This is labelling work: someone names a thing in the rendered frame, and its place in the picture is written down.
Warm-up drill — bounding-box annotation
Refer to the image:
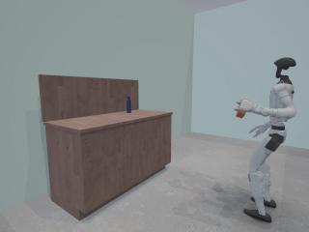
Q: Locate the sponge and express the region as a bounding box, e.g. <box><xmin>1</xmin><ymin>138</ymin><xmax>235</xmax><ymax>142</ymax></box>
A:
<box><xmin>236</xmin><ymin>99</ymin><xmax>246</xmax><ymax>119</ymax></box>

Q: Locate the robot left forearm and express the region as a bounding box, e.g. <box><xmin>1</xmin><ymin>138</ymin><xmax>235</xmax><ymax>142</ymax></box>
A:
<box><xmin>251</xmin><ymin>104</ymin><xmax>295</xmax><ymax>119</ymax></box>

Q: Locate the right robot hand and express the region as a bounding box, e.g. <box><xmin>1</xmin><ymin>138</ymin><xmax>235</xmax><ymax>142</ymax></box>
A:
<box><xmin>249</xmin><ymin>123</ymin><xmax>267</xmax><ymax>138</ymax></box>

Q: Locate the robot right forearm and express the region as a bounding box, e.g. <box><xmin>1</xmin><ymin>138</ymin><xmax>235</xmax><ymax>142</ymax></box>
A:
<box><xmin>265</xmin><ymin>120</ymin><xmax>273</xmax><ymax>129</ymax></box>

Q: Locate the robot left thigh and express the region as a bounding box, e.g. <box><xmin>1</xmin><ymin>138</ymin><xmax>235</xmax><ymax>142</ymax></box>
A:
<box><xmin>249</xmin><ymin>135</ymin><xmax>281</xmax><ymax>181</ymax></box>

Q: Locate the left robot hand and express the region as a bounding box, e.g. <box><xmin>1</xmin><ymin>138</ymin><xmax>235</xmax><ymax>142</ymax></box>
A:
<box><xmin>233</xmin><ymin>99</ymin><xmax>254</xmax><ymax>113</ymax></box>

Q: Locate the robot left foot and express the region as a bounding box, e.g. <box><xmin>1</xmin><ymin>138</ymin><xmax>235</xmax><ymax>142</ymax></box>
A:
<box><xmin>244</xmin><ymin>209</ymin><xmax>272</xmax><ymax>223</ymax></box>

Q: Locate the robot left upper arm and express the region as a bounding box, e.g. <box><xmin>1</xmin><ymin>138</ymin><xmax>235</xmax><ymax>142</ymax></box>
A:
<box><xmin>273</xmin><ymin>83</ymin><xmax>296</xmax><ymax>119</ymax></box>

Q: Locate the table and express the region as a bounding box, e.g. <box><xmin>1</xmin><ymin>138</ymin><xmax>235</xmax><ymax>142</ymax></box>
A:
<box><xmin>38</xmin><ymin>74</ymin><xmax>173</xmax><ymax>221</ymax></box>

